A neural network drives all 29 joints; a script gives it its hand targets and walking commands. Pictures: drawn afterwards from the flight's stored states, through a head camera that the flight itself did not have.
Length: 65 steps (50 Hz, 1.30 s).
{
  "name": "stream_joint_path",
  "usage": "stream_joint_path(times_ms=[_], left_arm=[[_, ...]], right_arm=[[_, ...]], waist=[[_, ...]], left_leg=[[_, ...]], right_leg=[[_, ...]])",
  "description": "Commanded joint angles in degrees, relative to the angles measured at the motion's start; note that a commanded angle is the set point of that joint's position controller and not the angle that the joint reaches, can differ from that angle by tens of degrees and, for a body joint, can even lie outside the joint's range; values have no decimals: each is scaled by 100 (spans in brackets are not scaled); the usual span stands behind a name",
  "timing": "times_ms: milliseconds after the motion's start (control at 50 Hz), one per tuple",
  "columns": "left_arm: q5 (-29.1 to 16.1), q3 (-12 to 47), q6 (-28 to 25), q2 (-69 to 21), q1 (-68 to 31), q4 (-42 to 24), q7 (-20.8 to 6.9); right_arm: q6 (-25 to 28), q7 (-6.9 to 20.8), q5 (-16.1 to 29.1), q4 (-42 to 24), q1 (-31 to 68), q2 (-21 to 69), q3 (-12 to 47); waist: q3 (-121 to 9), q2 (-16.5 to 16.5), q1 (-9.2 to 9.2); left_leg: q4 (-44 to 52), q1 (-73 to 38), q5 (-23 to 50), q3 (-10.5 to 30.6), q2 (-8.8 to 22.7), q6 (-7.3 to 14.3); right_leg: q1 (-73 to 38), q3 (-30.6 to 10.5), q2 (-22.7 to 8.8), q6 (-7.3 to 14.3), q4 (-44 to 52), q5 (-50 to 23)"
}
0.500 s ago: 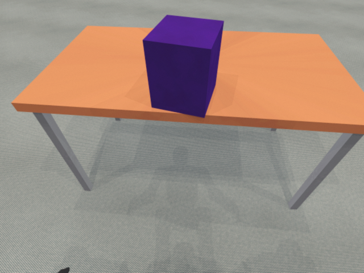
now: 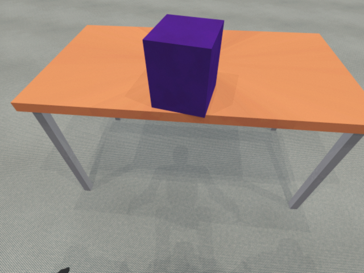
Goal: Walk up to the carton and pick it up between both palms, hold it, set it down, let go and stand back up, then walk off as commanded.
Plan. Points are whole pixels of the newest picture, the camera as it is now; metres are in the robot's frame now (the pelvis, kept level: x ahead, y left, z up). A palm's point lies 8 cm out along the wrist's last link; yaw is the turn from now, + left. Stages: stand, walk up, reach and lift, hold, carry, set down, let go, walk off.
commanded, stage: stand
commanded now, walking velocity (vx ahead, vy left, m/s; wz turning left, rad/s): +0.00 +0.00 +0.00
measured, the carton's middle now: (185, 66) +0.74 +0.00 +0.08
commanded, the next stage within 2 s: none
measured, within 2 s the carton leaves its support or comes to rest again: neither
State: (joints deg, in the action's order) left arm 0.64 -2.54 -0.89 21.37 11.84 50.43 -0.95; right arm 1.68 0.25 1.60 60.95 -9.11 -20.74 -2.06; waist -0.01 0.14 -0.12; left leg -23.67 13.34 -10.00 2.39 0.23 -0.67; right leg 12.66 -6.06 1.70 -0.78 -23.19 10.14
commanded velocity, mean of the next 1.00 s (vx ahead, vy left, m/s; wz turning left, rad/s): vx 0.00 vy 0.00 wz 0.00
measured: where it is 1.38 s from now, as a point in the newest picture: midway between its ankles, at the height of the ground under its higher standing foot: outside the picture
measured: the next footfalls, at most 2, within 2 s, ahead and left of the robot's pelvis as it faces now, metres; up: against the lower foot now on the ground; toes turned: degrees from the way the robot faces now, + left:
none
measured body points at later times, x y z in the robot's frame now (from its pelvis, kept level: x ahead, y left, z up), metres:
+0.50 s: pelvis +0.00 +0.00 +0.00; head +0.00 +0.00 +0.45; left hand +0.10 +0.31 -0.11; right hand +0.08 -0.31 -0.12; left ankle +0.03 +0.13 -0.74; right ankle +0.03 -0.13 -0.74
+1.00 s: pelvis +0.00 +0.00 +0.00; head +0.00 +0.00 +0.45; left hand +0.10 +0.31 -0.11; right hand +0.08 -0.31 -0.12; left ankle +0.03 +0.13 -0.74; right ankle +0.03 -0.13 -0.74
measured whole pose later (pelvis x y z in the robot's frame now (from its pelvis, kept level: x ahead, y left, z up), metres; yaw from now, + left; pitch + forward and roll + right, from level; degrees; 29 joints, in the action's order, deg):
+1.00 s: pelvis +0.00 +0.00 +0.00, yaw +0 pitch +0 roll +0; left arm 0.6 -2.5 -0.9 21.4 11.8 50.6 -1.0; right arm 1.6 0.3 1.6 61.0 -9.1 -20.7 -2.1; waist 0.0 -0.1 -0.1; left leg -23.6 13.2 -10.0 2.4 0.2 -0.7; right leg 12.6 -6.1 1.7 -0.8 -23.2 10.2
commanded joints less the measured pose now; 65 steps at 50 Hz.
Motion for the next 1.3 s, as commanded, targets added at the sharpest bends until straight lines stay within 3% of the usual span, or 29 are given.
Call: stream_joint_path(times_ms=[0, 40, 80, 100, 140, 180, 200, 220, 240, 260, 280, 340, 400, 460, 500, 540, 640, 680, 760, 780, 840, 900, 1060, 1080, 1100, 1160, 1200, 1220, 1280], left_arm=[[39, -152, -130, 1117, -327, 155, 136], [-12, -123, -96, 1010, -229, 153, 92], [-27, -90, -145, 1082, -246, 213, 102], [42, -100, -143, 1020, -459, 149, 112], [-44, -120, -143, 1163, -132, 214, 76], [-31, -111, -134, 1128, -202, 216, 83], [-54, -86, -182, 1009, -173, 189, 91], [-55, -95, -141, 1017, -310, 157, 86], [-4, -90, -132, 1152, -219, 175, 102], [16, -110, -162, 1111, -281, 164, 133], [-7, -91, -161, 1062, -238, 176, 135], [-21, -77, -194, 928, -240, 141, 88], [-1, -169, -167, 1219, -291, 204, 137], [-22, -83, -160, 1009, -460, 72, 119], [-36, -93, -155, 1015, -226, 125, 114], [-24, -101, -172, 1049, -249, 124, 75], [7, -94, -123, 1077, -188, 255, 106], [-9, -37, -157, 1045, -146, 161, 79], [-29, -85, -166, 1104, -257, 119, 110], [-46, -82, -160, 977, -254, 165, 101], [-41, -86, -192, 1020, -332, 158, 112], [-88, -112, -170, 1048, -276, 155, 143], [-5, -98, -159, 1096, -417, 72, 126], [-35, -78, -162, 1097, -241, 150, 93], [37, -79, -155, 1160, -336, 201, 105], [-13, -88, -168, 1028, -291, 110, 95], [-50, -159, -112, 1233, -240, 158, 118], [-13, -160, -144, 1190, -388, 128, 135], [18, -103, -201, 1042, -431, 98, 133]], right_arm=[[78, 9, -292, -333, 208, -1247, -192], [89, -4, -311, -214, 285, -1178, -170], [101, -7, -326, -213, 320, -1298, -222], [99, 8, -327, -370, 348, -1123, -206], [101, 5, -285, -216, 304, -1329, -185], [63, -10, -309, -273, 346, -1228, -178], [95, 5, -317, -316, 343, -1234, -162], [91, -18, -306, -283, 316, -1260, -176], [85, -27, -314, -315, 401, -1291, -207], [76, -15, -250, -314, 196, -1082, -139], [87, -9, -255, -265, 285, -1196, -150], [144, -11, -376, -281, 254, -1335, -145], [64, -9, -310, -269, 321, -1183, -179], [68, -7, -292, -323, 356, -1064, -163], [67, -39, -316, -318, 514, -1274, -210], [56, -15, -317, -294, 283, -1287, -203], [72, -52, -354, -267, 331, -1278, -221], [68, 3, -299, -301, 366, -1279, -229], [53, 17, -308, -313, 399, -1382, -239], [105, -2, -289, -307, 300, -1273, -207], [112, -4, -323, -319, 261, -1320, -224], [84, -16, -314, -296, 279, -1201, -204], [87, 5, -297, -377, 319, -1203, -182], [108, -9, -293, -282, 153, -1187, -160], [58, 10, -368, -250, 330, -1315, -230], [76, 8, -305, -318, 246, -1237, -215], [78, 25, -267, -226, 210, -1210, -183], [56, 23, -272, -263, 216, -1215, -187], [97, -4, -330, -283, 204, -1194, -150]], waist=[[-134, -39, -5], [-122, -246, 58], [-346, 77, 95], [-214, 177, -83], [-164, -570, 83], [-432, 0, 34], [-270, -234, 135], [-627, -232, -33], [-373, -108, 105], [-268, 241, -10], [-385, -49, 28], [-571, -164, 52], [-345, 21, -114], [-525, 69, -46], [-416, -275, 123], [-321, 155, 44], [-333, -96, 22], [-233, 250, 85], [-308, -202, 4], [-258, 195, 27], [-504, -135, 41], [-550, 135, -31], [-320, -150, -7], [-296, 93, 54], [-277, -38, -55], [-289, 84, 46], [-184, -253, -43], [-145, 118, -79], [-188, 193, -53]], left_leg=[[543, -220, -390, 585, 584, 268], [605, -120, -476, 605, 539, 257], [649, -296, -589, 722, 605, 291], [547, -313, -564, 633, 564, 249], [656, -217, -704, 689, 618, 272], [577, -384, -429, 737, 676, 293], [530, -265, -228, 694, 639, 306], [552, -517, -230, 636, 618, 249], [525, -427, -72, 659, 592, 285], [489, -369, 102, 695, 612, 306], [383, -521, 41, 522, 550, 285], [458, -662, 25, 564, 613, 258], [410, -548, 29, 535, 560, 259], [418, -510, 101, 557, 578, 275], [462, -435, 204, 589, 628, 303], [416, -435, -282, 536, 521, 252], [521, -509, -291, 575, 557, 253], [511, -324, -349, 689, 604, 277], [564, -467, -294, 571, 552, 234], [548, -486, -226, 639, 671, 270], [441, -608, 220, 539, 556, 307], [412, -549, 253, 587, 624, 288], [522, -348, -209, 537, 595, 271], [448, -450, -113, 573, 540, 294], [548, -459, -221, 584, 558, 272], [360, -370, -119, 536, 521, 277], [446, -427, -207, 536, 539, 257], [483, -334, -105, 560, 583, 235], [409, -385, -101, 536, 564, 286]], right_leg=[[-147, -469, -616, 270, 490, 268], [-249, -416, -649, 255, 414, 189], [-273, -455, -640, 354, 360, 81], [-130, -394, -568, 323, 472, 217], [-189, -462, -657, 290, 432, 243], [-283, -370, -625, 313, 451, 234], [-220, -486, -706, 302, 424, 92], [-348, -363, -683, 292, 371, -193], [-241, -412, -638, 292, 390, -58], [-278, -334, -619, 266, 325, -55], [-224, -489, -748, 258, 555, 59], [-225, -426, -671, 258, 428, -143], [-111, -422, -656, 274, 429, -16], [-321, -338, -654, 313, 282, -216], [-362, -367, -676, 273, 401, -126], [-169, -385, -651, 258, 458, 357], [-171, -383, -647, 286, 493, 305], [-140, -389, -623, 277, 413, 395], [-75, -409, -677, 235, 387, 55], [-106, -390, -654, 229, 448, -20], [-355, -416, -702, 249, 401, -232], [-353, -360, -693, 276, 378, -477], [-228, -444, -729, 297, 485, 156], [-303, -544, -700, 315, 606, 218], [-128, -418, -674, 262, 422, 85], [-294, -365, -654, 264, 584, 229], [-79, -497, -723, 260, 539, 39], [-154, -469, -695, 248, 520, 20], [-253, -425, -695, 256, 549, 58]])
